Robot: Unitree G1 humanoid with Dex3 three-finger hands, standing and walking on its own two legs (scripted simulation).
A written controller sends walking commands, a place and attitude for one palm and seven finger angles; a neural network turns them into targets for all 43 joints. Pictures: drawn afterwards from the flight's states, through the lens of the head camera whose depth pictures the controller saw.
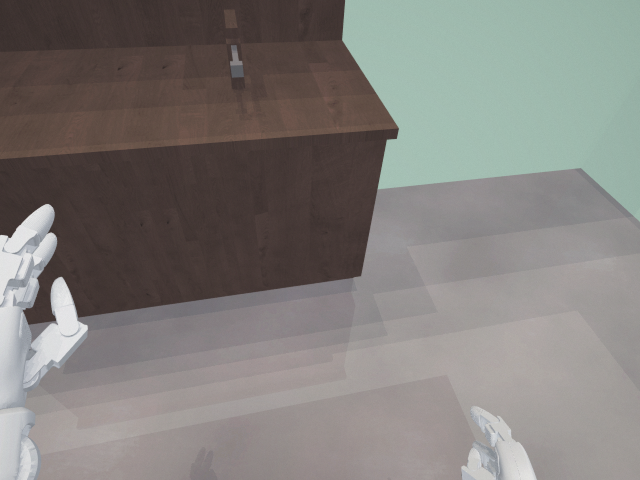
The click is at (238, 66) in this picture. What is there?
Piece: tap's lever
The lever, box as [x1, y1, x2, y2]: [230, 61, 243, 77]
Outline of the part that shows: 230,61 232,77 243,76 241,61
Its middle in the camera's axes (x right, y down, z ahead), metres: -0.20 -0.40 +0.90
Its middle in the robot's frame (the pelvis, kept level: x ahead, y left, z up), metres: +0.94 +0.26 +0.08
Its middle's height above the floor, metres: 0.86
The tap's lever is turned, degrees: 0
